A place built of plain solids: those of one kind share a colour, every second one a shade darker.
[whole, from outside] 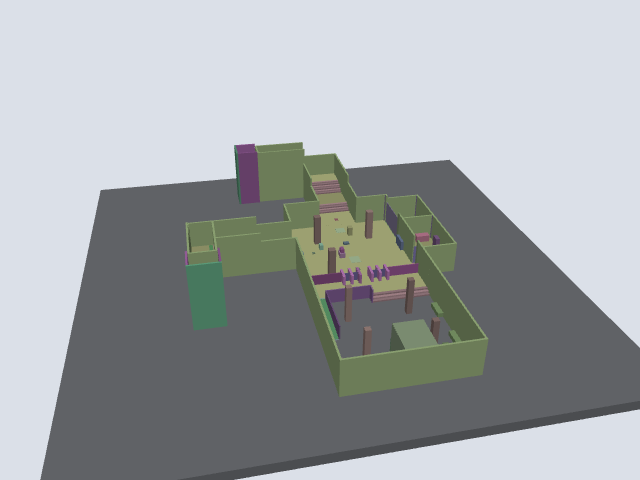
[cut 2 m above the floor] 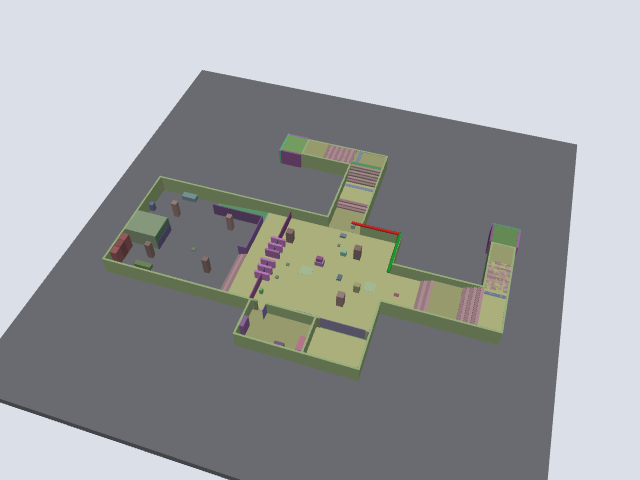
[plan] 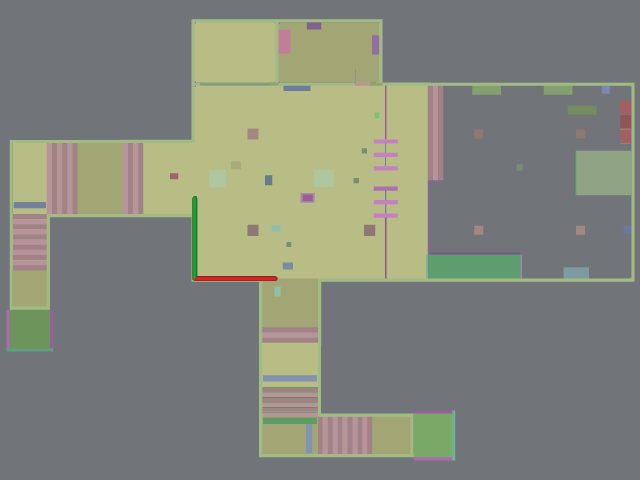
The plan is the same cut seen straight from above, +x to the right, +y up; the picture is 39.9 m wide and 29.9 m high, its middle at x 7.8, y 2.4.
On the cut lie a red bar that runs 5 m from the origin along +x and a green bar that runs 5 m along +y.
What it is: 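A metro's ticket hall under a street; an unpaid hall three or four risers over a paid hall, a gate line, a broad flight and a ramp between them; passages 3.4 to 4.6 m broad that end in the first flights of the street stairs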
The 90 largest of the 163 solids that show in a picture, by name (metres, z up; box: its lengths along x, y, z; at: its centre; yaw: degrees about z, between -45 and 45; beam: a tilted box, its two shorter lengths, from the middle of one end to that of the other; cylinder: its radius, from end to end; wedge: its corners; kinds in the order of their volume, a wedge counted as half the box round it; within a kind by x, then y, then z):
{
 "raised_1": {"box": [2.11, 2.26, 3.78], "at": [-10.28, -0.62, 1.84]},
 "raised_2": {"box": [2.11, 3.51, 2.08], "at": [-10.28, 2.26, 0.99]},
 "raised_3": {"box": [2.11, 4.42, 2.08], "at": [-10.28, 6.23, 0.99]},
 "raised_4": {"box": [4.74, 4.42, 1.15], "at": [-6.85, 6.23, 0.53]},
 "raised_5": {"box": [4.48, 4.42, 0.53], "at": [-2.24, 6.23, 0.21]},
 "raised_6": {"box": [5.02, 3.75, 0.53], "at": [2.51, 14.08, 0.21]},
 "raised_7": {"box": [3.47, 2.32, 2.01], "at": [5.94, -9.77, 0.96]},
 "raised_8": {"box": [3.47, 4.61, 1.0], "at": [5.94, -6.31, 0.45]},
 "raised_9": {"box": [3.47, 4.0, 0.53], "at": [5.94, -2.0, 0.21]},
 "raised_10": {"box": [14.52, 12.0, 0.53], "at": [7.26, 6.0, 0.21]},
 "raised_11": {"box": [6.27, 3.75, 0.53], "at": [8.35, 14.08, 0.21]},
 "raised_12": {"box": [2.38, 2.32, 3.87], "at": [12.24, -9.77, 1.88]},
 "wall_1": {"box": [0.2, 2.66, 6.77], "at": [-11.43, -0.62, 3.33]},
 "wall_2": {"box": [0.2, 3.91, 6.77], "at": [-11.43, 2.26, 3.33]},
 "wall_3": {"box": [0.2, 4.82, 4.85], "at": [-11.43, 6.23, 2.38]},
 "wall_4": {"box": [2.51, 0.2, 6.77], "at": [-10.28, -1.85, 3.33]},
 "wall_5": {"box": [2.51, 0.2, 4.85], "at": [-10.28, 8.54, 2.38]},
 "wall_6": {"box": [0.2, 2.66, 6.77], "at": [-9.12, -0.62, 3.33]},
 "wall_7": {"box": [0.2, 3.71, 6.77], "at": [-9.12, 2.16, 3.33]},
 "wall_8": {"box": [5.14, 0.2, 4.85], "at": [-6.85, 8.54, 2.38]},
 "wall_9": {"box": [4.94, 0.2, 4.85], "at": [-6.75, 3.92, 2.38]},
 "wall_10": {"box": [4.68, 0.2, 3.89], "at": [-2.34, 3.92, 1.9]},
 "wall_11": {"box": [4.68, 0.2, 3.89], "at": [-2.34, 8.54, 1.9]},
 "wall_12": {"box": [0.2, 4.22, 3.89], "at": [-0.1, 1.91, 1.9]},
 "wall_13": {"box": [0.2, 3.77, 3.89], "at": [-0.1, 10.32, 1.9]},
 "wall_14": {"box": [0.2, 4.15, 3.41], "at": [-0.1, 14.08, 1.66]},
 "wall_15": {"box": [4.4, 0.2, 3.89], "at": [2.0, -0.1, 1.9]},
 "wall_16": {"box": [5.42, 0.2, 3.41], "at": [2.51, 16.05, 1.66]},
 "wall_17": {"box": [0.2, 2.72, 4.85], "at": [4.1, -9.77, 2.38]},
 "wall_18": {"box": [0.2, 5.01, 4.85], "at": [4.1, -6.31, 2.38]},
 "wall_19": {"box": [0.2, 4.2, 3.89], "at": [4.1, -2.1, 1.9]},
 "wall_20": {"box": [0.2, 4.15, 3.41], "at": [5.12, 14.08, 1.66]},
 "wall_21": {"box": [3.87, 0.2, 4.85], "at": [5.94, -11.04, 2.38]},
 "wall_22": {"box": [4.96, 0.2, 3.89], "at": [7.5, 12.1, 1.9]},
 "wall_23": {"box": [0.2, 4.81, 4.85], "at": [7.77, -6.21, 2.38]},
 "wall_24": {"box": [0.2, 4.2, 3.89], "at": [7.77, -2.1, 1.9]},
 "wall_25": {"box": [6.67, 0.2, 3.41], "at": [8.35, 16.05, 1.66]},
 "wall_26": {"box": [3.78, 0.2, 6.77], "at": [9.36, -11.04, 3.33]},
 "wall_27": {"box": [3.58, 0.2, 6.77], "at": [9.46, -8.51, 3.33]},
 "wall_28": {"box": [7.05, 0.2, 3.89], "at": [11.2, -0.1, 1.9]},
 "wall_29": {"box": [0.2, 4.15, 3.41], "at": [11.59, 14.08, 1.66]},
 "wall_30": {"box": [2.78, 0.2, 6.77], "at": [12.24, -11.04, 3.33]},
 "wall_31": {"box": [2.78, 0.2, 6.77], "at": [12.24, -8.51, 3.33]},
 "wall_32": {"box": [3.43, 0.2, 3.89], "at": [13.0, 12.1, 1.9]},
 "wall_33": {"box": [0.2, 2.72, 6.77], "at": [13.53, -9.77, 3.33]},
 "wall_34": {"box": [13.08, 0.2, 3.89], "at": [20.86, -0.1, 1.9]},
 "wall_35": {"box": [13.08, 0.2, 3.89], "at": [20.86, 12.1, 1.9]},
 "wall_36": {"box": [0.2, 12.4, 3.89], "at": [27.3, 6.0, 1.9]},
 "area_1": {"box": [2.51, 2.4, 3.78], "at": [-10.28, -3.15, 1.84]},
 "area_2": {"box": [2.4, 2.72, 3.87], "at": [14.83, -9.77, 1.88]},
 "train_well_1": {"box": [3.43, 2.78, 3.89], "at": [25.48, 6.58, 1.9]},
 "flight_1": {"box": [2.11, 0.33, 1.75], "at": [-10.28, 0.67, 2.85]},
 "flight_2": {"box": [2.11, 0.32, 1.6], "at": [-10.28, 0.99, 2.78]},
 "flight_3": {"box": [2.11, 0.32, 1.44], "at": [-10.28, 1.31, 2.7]},
 "flight_4": {"box": [2.11, 0.32, 1.29], "at": [-10.28, 1.63, 2.62]},
 "flight_5": {"box": [2.11, 0.32, 1.13], "at": [-10.28, 1.95, 2.55]},
 "flight_6": {"box": [0.33, 4.42, 0.98], "at": [-9.06, 6.23, 1.54]},
 "flight_7": {"box": [0.32, 4.42, 0.82], "at": [-8.74, 6.23, 1.46]},
 "flight_8": {"box": [0.32, 4.42, 0.67], "at": [-8.42, 6.23, 1.39]},
 "flight_9": {"box": [0.33, 4.42, 0.67], "at": [-4.33, 6.23, 0.76]},
 "flight_10": {"box": [3.47, 0.31, 1.06], "at": [5.94, -8.46, 1.43]},
 "flight_11": {"box": [3.47, 0.31, 0.89], "at": [5.94, -8.15, 1.35]},
 "flight_12": {"box": [3.47, 0.31, 0.72], "at": [5.94, -7.84, 1.26]},
 "flight_13": {"box": [0.31, 2.32, 1.23], "at": [9.67, -9.77, 2.53]},
 "flight_14": {"box": [0.31, 2.32, 1.4], "at": [9.98, -9.77, 2.61]},
 "flight_15": {"box": [0.31, 2.32, 1.57], "at": [10.28, -9.77, 2.7]},
 "flight_16": {"box": [0.31, 2.32, 1.74], "at": [10.59, -9.77, 2.78]},
 "flight_17": {"box": [0.31, 2.32, 1.9], "at": [10.9, -9.77, 2.86]},
 "flight_18": {"box": [0.33, 5.89, 0.53], "at": [14.67, 9.06, 0.21]},
 "area_side_1": {"box": [0.2, 2.4, 6.98], "at": [-11.63, -3.15, 3.44]},
 "area_side_2": {"box": [0.2, 2.4, 6.98], "at": [-8.92, -3.15, 3.44]},
 "area_side_3": {"box": [2.4, 0.2, 7.07], "at": [14.83, -11.24, 3.48]},
 "area_side_4": {"box": [2.4, 0.2, 7.07], "at": [14.83, -8.31, 3.48]},
 "column_1": {"box": [0.7, 0.7, 3.41], "at": [3.63, 3.0, 2.13]},
 "column_2": {"box": [0.7, 0.7, 3.41], "at": [3.63, 9.0, 2.13]},
 "column_3": {"box": [0.7, 0.7, 3.41], "at": [10.89, 3.0, 2.13]},
 "column_4": {"box": [0.56, 0.56, 3.89], "at": [17.69, 3.0, 1.9]},
 "column_5": {"box": [0.56, 0.56, 3.89], "at": [17.69, 9.0, 1.9]},
 "column_6": {"box": [0.56, 0.56, 3.89], "at": [24.03, 3.0, 1.9]},
 "column_7": {"box": [0.56, 0.56, 3.89], "at": [24.03, 9.0, 1.9]},
 "area_end_1": {"box": [2.91, 0.2, 6.98], "at": [-10.28, -4.45, 3.44]},
 "area_end_2": {"box": [0.2, 3.12, 7.07], "at": [16.13, -9.77, 3.48]},
 "machine_bank_1": {"box": [0.68, 0.86, 1.8], "at": [26.85, 8.87, 1.0]},
 "machine_bank_2": {"box": [0.68, 0.86, 1.8], "at": [26.85, 9.77, 1.0]},
 "machine_bank_3": {"box": [0.68, 0.86, 1.8], "at": [26.85, 10.67, 1.0]},
 "slope_1": {"wedge": [[14.52, 0.0, -0.05], [14.52, 0.0, 0.48], [14.52, 1.5, -0.05], [14.52, 1.5, 0.48], [20.26, 0.0, -0.05], [20.26, 0.0, 0.0], [20.26, 1.5, -0.05], [20.26, 1.5, 0.0]]},
 "upstand_1": {"box": [0.12, 4.61, 1.53], "at": [14.58, 3.81, 0.71]},
 "upstand_2": {"box": [5.75, 0.12, 1.53], "at": [17.39, 1.56, 0.71]},
 "cabinet_1": {"box": [0.45, 1.2, 2.0], "at": [11.27, 14.56, 1.43]},
 "desk_1": {"box": [0.75, 1.5, 0.79], "at": [5.59, 14.75, 0.82]}
}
